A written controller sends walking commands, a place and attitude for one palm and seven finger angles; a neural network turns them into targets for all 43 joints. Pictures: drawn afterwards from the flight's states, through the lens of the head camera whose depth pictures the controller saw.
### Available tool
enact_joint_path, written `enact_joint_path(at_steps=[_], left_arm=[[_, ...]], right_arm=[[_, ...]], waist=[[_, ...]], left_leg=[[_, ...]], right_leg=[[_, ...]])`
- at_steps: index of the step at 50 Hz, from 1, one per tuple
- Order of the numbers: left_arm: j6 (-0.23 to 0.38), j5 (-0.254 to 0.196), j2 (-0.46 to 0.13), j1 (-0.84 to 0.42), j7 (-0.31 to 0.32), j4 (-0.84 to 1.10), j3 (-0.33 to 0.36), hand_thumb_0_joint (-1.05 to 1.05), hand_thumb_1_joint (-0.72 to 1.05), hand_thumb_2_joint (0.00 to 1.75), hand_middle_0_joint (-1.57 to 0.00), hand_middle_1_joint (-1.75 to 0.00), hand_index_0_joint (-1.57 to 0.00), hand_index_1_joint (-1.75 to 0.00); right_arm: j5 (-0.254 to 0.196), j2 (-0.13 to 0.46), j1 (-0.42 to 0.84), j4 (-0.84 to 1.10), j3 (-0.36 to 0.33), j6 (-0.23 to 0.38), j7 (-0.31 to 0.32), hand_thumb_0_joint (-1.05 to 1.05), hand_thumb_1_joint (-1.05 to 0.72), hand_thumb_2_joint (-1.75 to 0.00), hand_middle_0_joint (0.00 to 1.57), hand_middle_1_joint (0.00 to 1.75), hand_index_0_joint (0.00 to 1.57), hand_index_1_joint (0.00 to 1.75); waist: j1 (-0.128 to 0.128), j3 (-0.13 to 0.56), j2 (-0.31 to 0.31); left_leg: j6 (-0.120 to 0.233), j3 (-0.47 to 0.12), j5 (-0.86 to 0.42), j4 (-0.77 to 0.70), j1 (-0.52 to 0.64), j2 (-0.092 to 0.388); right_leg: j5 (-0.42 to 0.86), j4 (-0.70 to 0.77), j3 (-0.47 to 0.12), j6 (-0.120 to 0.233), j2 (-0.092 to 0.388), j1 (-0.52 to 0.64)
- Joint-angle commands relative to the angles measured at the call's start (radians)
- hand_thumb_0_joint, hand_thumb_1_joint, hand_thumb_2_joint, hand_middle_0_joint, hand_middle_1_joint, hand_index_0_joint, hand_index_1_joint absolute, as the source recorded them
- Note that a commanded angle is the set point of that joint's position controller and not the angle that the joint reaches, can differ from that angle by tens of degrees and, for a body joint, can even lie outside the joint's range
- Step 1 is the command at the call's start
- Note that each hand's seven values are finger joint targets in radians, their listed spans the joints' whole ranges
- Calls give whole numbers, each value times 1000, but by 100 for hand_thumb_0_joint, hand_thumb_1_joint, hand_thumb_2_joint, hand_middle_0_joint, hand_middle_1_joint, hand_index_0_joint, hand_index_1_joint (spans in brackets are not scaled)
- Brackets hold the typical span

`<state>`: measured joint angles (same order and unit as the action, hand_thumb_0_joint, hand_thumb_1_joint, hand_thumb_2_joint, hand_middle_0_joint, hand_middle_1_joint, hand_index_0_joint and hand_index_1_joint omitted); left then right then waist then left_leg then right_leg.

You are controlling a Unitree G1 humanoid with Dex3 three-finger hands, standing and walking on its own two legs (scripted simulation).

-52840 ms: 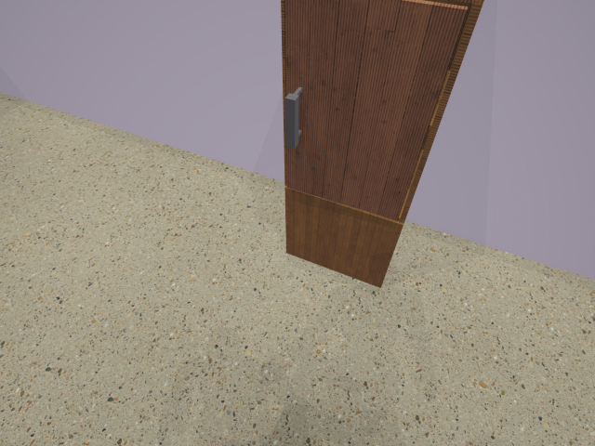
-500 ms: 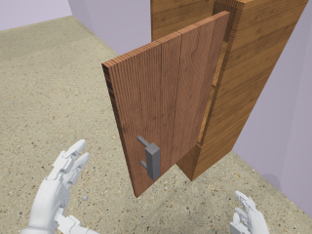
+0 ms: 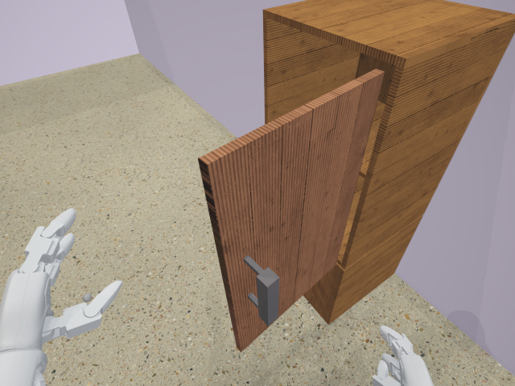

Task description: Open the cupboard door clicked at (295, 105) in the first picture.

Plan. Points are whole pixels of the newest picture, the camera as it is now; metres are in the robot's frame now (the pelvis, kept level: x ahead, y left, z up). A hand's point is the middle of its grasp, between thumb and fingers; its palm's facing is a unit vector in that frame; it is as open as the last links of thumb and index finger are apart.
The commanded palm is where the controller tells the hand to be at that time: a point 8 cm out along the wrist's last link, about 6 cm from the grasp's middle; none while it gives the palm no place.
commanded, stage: draw the hand back to the body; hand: left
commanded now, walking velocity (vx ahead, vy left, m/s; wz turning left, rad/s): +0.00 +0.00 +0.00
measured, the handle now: (259, 289) +0.31 +0.04 -0.04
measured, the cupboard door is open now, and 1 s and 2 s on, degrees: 97 97 97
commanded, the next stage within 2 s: step back with the hand held close in 0.54 s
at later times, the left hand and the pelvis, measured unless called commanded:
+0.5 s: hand (64, 284) +0.18 +0.25 +0.16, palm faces +0.42 -0.82 -0.40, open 7.5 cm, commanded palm +0.14 +0.29 +0.18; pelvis +0.00 -0.01 +0.01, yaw -1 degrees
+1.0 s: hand (70, 285) +0.18 +0.24 +0.16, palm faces +0.31 -0.80 -0.52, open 7.4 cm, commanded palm +0.12 +0.29 +0.19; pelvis -0.03 -0.01 +0.01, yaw -2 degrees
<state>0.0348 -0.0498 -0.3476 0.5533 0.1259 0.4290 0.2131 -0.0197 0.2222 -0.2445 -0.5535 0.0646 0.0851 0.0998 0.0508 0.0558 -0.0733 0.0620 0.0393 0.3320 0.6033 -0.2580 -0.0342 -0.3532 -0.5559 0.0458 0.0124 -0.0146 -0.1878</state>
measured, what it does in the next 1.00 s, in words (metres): stands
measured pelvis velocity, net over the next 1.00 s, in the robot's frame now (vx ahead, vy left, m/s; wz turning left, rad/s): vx -0.03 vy -0.01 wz -0.04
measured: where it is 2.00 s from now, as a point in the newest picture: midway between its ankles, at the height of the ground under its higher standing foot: outside the picture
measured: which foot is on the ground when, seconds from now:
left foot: down 0.00-1.00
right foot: down 0.00-1.00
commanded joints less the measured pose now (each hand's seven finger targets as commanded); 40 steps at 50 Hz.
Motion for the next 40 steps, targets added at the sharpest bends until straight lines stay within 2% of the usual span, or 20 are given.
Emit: enact_joint_path(at_steps=[1,4,8,10,11,12,13,16,18,21,23,25,26,32,33,34,35,36,38,40], left_arm=[[74,-8,-177,-105,22,226,173,0,65,80,-19,-30,-19,-30],[75,-14,-187,-130,22,195,207,0,76,84,-19,-30,-19,-30],[88,-16,-232,-183,25,197,275,0,90,90,-20,-30,-20,-30],[81,-20,-160,-138,12,139,220,0,90,90,-20,-30,-20,-30],[78,-20,-143,-135,6,134,202,0,90,90,-20,-30,-20,-30],[77,-21,-137,-136,3,123,195,0,90,90,-20,-30,-20,-30],[74,-21,-129,-122,0,101,187,0,90,90,-20,-30,-20,-30],[83,-19,-164,-153,1,146,208,0,90,90,-20,-30,-20,-30],[92,-16,-212,-181,7,190,243,0,90,90,-20,-30,-20,-30],[100,-12,-214,-195,12,233,244,0,90,90,-20,-30,-20,-30],[97,-13,-220,-185,14,212,254,0,90,90,-20,-30,-20,-30],[96,-15,-193,-184,11,194,233,0,90,90,-20,-30,-20,-30],[96,-17,-191,-177,11,170,235,0,90,90,-20,-30,-20,-30],[100,-23,-166,-165,-1,119,218,0,90,90,-20,-30,-20,-30],[105,-22,-194,-237,2,152,228,0,90,90,-20,-30,-20,-30],[143,-12,-300,-296,7,185,336,0,90,90,-20,-30,-20,-30],[149,-9,-235,-204,-1,116,292,0,90,90,-20,-30,-20,-30],[149,-3,-218,-177,-4,118,270,0,90,90,-20,-30,-20,-30],[165,1,-221,-163,-3,161,269,0,90,90,-20,-30,-20,-30],[170,2,-211,-112,1,176,262,0,90,90,-20,-30,-20,-30]], right_arm=[[6,111,136,147,-53,68,-3,0,-90,-90,20,30,20,30],[8,113,151,130,-55,67,-8,0,-90,-90,20,30,20,30],[10,118,157,108,-63,69,-14,0,-90,-90,20,30,20,30],[11,118,153,104,-66,63,-21,0,-90,-90,20,30,20,30],[10,121,154,103,-71,59,-25,0,-90,-90,20,30,20,30],[11,124,154,102,-73,56,-29,0,-90,-90,20,30,20,30],[10,128,162,102,-77,52,-30,0,-90,-90,20,30,20,30],[12,128,173,107,-81,46,-30,0,-90,-90,20,30,20,30],[17,128,180,104,-79,52,-25,0,-90,-90,20,30,20,30],[15,115,187,98,-74,65,-22,0,-90,-90,20,30,20,30],[16,116,189,90,-73,71,-19,0,-90,-90,20,30,20,30],[13,112,188,86,-72,72,-20,0,-90,-90,20,30,20,30],[15,111,188,83,-73,73,-21,0,-90,-90,20,30,20,30],[15,116,190,77,-81,67,-23,0,-90,-90,20,30,20,30],[13,118,205,76,-81,68,-21,0,-90,-90,20,30,20,30],[8,137,200,110,-81,52,-16,0,-90,-90,20,30,20,30],[16,128,189,89,-85,38,-13,0,-90,-90,20,30,20,30],[17,128,192,92,-87,28,-17,0,-90,-90,20,30,20,30],[21,132,198,98,-90,18,-14,0,-90,-90,20,30,20,30],[21,134,180,109,-94,9,-12,0,-90,-90,20,30,20,30]], waist=[[9,33,-3],[10,-1,10],[18,13,-28],[11,-15,5],[9,-12,-2],[7,-23,29],[11,-27,27],[14,-1,47],[21,26,22],[20,29,-41],[22,4,-25],[15,-32,-40],[15,-52,-15],[15,-54,41],[14,-46,46],[-34,-121,78],[-37,-100,107],[-37,-89,96],[-36,-46,35],[-35,26,-3]], left_leg=[[-56,-89,-358,-151,120,77],[-55,-84,-343,-175,129,77],[-60,-78,-371,-199,156,77],[-59,-77,-393,-208,167,80],[-57,-73,-395,-211,177,82],[-56,-75,-385,-217,173,83],[-52,-71,-373,-223,176,85],[-44,-67,-335,-233,181,78],[-43,-63,-322,-233,180,70],[-45,-60,-319,-231,193,64],[-45,-60,-303,-233,182,61],[-44,-55,-290,-237,185,62],[-44,-54,-271,-240,178,62],[-34,-45,-243,-247,188,61],[-31,-47,-229,-247,191,60],[-12,-77,-158,-213,131,75],[-11,-82,-158,-187,138,71],[-12,-79,-177,-181,148,71],[-17,-73,-239,-187,147,77],[-22,-71,-332,-194,153,91]], right_leg=[[263,122,-19,15,15,-4],[266,151,-23,16,12,13],[285,175,-25,21,12,54],[293,180,-21,14,12,46],[296,186,-25,13,12,47],[292,191,-20,11,11,47],[287,200,-25,12,11,52],[282,209,-30,12,10,71],[287,211,-34,16,13,98],[288,218,-38,18,16,94],[283,231,-40,21,14,93],[271,240,-42,18,13,72],[258,247,-39,16,13,62],[235,265,-45,10,13,62],[217,275,-51,10,15,61],[226,331,-155,3,59,-56],[225,340,-164,5,80,-63],[247,337,-170,7,87,-68],[324,297,-147,7,93,-43],[406,241,-128,4,87,6]])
